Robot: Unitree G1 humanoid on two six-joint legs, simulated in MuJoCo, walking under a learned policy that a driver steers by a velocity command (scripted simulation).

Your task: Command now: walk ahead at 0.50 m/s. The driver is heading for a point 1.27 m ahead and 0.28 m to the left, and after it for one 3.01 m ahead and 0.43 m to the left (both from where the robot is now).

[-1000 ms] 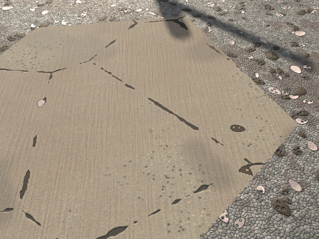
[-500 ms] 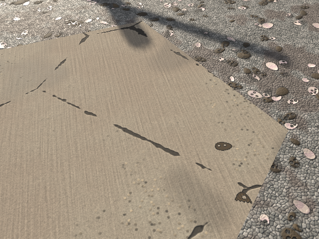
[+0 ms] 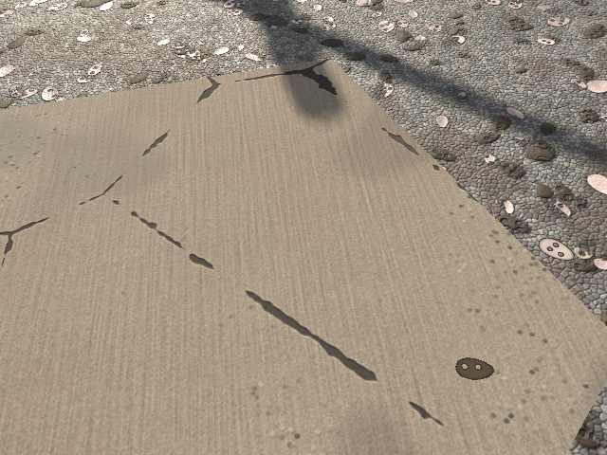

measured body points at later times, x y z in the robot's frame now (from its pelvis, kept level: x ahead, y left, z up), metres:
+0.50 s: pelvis +0.28 +0.07 +0.00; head +0.30 +0.07 +0.45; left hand +0.45 +0.32 -0.11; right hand +0.27 -0.19 -0.14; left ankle +0.24 +0.14 -0.75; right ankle +0.46 -0.12 -0.68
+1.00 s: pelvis +0.56 +0.01 +0.00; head +0.57 +0.02 +0.45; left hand +0.55 +0.29 -0.14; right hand +0.72 -0.24 -0.12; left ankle +0.63 +0.20 -0.67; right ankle +0.56 -0.09 -0.75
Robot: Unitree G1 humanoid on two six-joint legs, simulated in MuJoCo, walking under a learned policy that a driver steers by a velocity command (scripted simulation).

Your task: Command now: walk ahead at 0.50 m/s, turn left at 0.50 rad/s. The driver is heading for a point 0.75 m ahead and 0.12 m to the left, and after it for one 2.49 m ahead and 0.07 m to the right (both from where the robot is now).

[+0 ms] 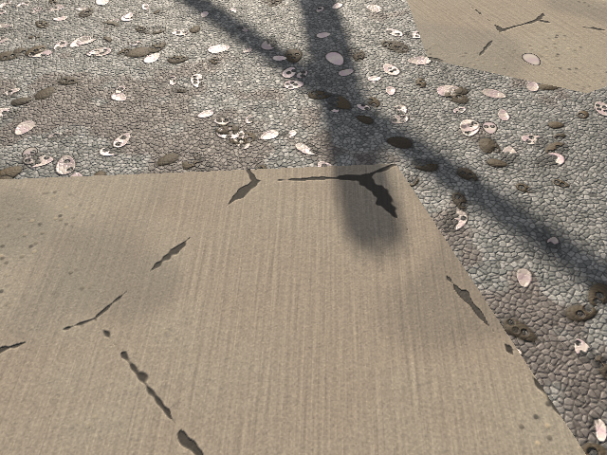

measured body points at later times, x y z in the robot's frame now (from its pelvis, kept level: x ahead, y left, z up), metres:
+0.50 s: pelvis +0.27 +0.10 +0.00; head +0.29 +0.12 +0.45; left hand +0.36 +0.40 -0.11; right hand +0.39 -0.15 -0.12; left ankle +0.25 +0.16 -0.75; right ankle +0.40 -0.07 -0.67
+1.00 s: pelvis +0.58 +0.11 -0.01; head +0.61 +0.11 +0.44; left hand +0.64 +0.39 -0.13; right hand +0.73 -0.14 -0.12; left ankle +0.55 +0.27 -0.67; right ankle +0.62 +0.05 -0.75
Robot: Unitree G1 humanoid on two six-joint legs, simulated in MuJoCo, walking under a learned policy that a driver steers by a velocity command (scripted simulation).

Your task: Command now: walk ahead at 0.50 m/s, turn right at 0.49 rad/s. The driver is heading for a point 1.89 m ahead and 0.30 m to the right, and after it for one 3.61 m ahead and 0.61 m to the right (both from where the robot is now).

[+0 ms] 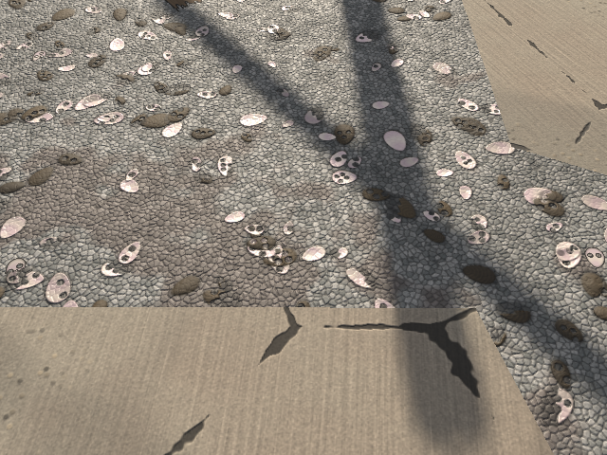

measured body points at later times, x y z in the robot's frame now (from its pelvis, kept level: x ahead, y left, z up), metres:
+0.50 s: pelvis +0.28 +0.05 +0.00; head +0.30 +0.06 +0.45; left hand +0.49 +0.28 -0.10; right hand +0.28 -0.24 -0.11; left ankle +0.31 +0.15 -0.74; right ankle +0.26 -0.10 -0.66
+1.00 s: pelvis +0.51 -0.09 +0.01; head +0.53 -0.11 +0.46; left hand +0.69 +0.14 -0.10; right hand +0.53 -0.39 -0.11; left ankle +0.61 +0.06 -0.66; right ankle +0.49 -0.17 -0.74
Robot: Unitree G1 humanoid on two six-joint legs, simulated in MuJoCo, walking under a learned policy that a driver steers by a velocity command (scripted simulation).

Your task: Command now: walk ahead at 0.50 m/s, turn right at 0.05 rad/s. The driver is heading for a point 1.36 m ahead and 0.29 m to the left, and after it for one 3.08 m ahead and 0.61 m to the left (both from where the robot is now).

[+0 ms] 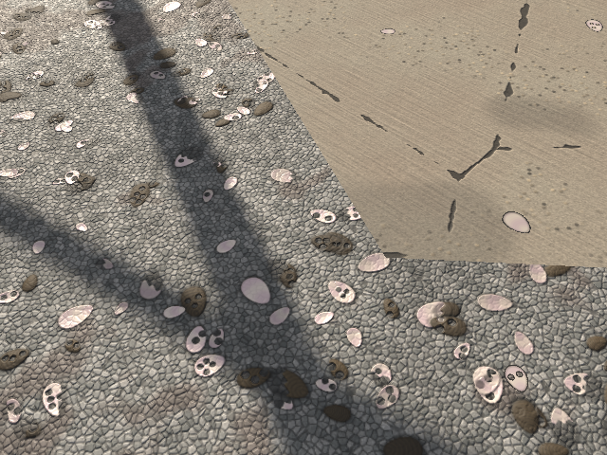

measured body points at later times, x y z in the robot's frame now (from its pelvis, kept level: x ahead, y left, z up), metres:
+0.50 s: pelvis +0.27 +0.08 +0.00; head +0.30 +0.09 +0.45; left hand +0.39 +0.35 -0.12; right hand +0.34 -0.20 -0.12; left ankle +0.29 +0.16 -0.75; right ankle +0.28 -0.09 -0.67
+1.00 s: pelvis +0.55 +0.01 -0.01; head +0.57 +0.00 +0.44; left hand +0.64 +0.29 -0.11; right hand +0.63 -0.27 -0.14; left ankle +0.48 +0.16 -0.66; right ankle +0.59 -0.08 -0.75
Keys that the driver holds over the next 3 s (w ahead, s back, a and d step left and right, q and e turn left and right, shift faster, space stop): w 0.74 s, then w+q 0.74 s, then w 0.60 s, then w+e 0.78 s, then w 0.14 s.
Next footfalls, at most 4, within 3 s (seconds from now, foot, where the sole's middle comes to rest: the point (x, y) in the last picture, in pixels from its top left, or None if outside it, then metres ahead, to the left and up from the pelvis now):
0.30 left None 0.33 0.16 -0.78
0.82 right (372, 396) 0.63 -0.08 -0.78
1.38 left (254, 305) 0.87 0.21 -0.78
1.90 right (282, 199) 1.25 0.15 -0.78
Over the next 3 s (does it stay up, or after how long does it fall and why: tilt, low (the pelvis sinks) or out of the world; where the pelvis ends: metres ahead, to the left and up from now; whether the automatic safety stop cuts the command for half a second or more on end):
stays up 1.60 0.35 -0.02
